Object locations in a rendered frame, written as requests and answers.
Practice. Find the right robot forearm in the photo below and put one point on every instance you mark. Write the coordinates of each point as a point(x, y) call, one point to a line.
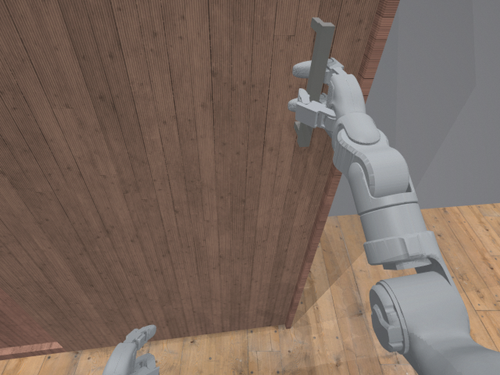
point(385, 199)

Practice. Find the right robot hand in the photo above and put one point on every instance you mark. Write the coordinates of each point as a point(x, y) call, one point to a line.
point(344, 96)

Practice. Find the left robot hand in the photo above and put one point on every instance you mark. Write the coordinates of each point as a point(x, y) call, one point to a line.
point(123, 359)

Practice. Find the robot right upper arm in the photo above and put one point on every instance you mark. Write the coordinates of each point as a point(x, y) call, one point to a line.
point(421, 317)

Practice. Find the wardrobe door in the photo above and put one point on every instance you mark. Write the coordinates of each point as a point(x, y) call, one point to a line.
point(17, 327)
point(150, 172)

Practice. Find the handle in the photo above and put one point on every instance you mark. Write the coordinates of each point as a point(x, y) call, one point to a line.
point(321, 51)

